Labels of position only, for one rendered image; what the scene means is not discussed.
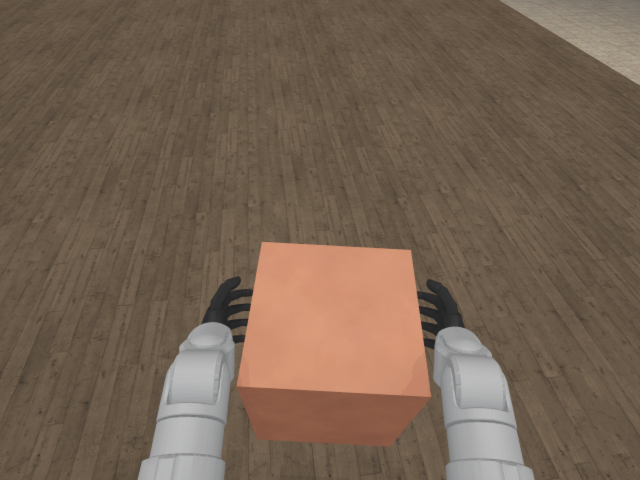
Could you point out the robot right forearm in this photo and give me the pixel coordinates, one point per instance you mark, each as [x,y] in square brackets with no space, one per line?
[478,414]

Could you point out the robot left forearm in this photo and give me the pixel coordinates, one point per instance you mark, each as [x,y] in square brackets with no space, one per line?
[188,438]

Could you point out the robot right hand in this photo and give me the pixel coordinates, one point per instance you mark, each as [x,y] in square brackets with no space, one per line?
[447,314]

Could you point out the carton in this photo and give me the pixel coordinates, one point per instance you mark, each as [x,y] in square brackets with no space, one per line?
[334,349]

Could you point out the robot left hand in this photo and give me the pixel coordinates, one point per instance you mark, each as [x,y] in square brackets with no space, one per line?
[219,311]

